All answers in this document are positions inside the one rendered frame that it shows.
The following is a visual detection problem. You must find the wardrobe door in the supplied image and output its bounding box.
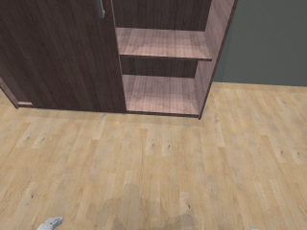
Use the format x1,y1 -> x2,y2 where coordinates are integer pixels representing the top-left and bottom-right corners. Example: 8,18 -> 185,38
0,0 -> 127,112
0,57 -> 31,103

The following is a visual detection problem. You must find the handle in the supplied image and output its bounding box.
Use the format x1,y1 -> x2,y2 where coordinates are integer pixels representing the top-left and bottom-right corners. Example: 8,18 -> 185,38
96,0 -> 106,18

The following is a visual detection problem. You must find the left robot hand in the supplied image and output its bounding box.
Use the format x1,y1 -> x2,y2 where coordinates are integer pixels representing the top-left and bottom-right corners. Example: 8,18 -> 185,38
36,217 -> 63,230

